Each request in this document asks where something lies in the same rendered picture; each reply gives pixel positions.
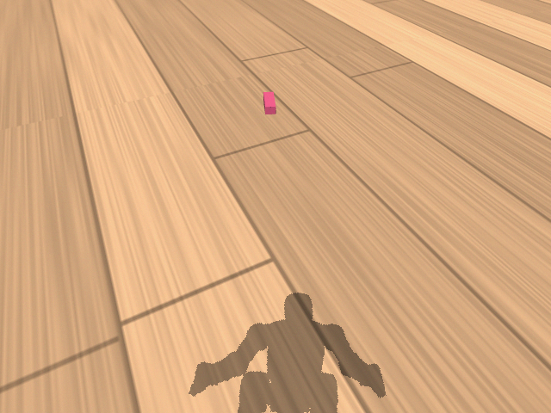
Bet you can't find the carton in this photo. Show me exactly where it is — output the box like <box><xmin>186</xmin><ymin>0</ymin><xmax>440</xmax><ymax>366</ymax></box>
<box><xmin>263</xmin><ymin>92</ymin><xmax>276</xmax><ymax>114</ymax></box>

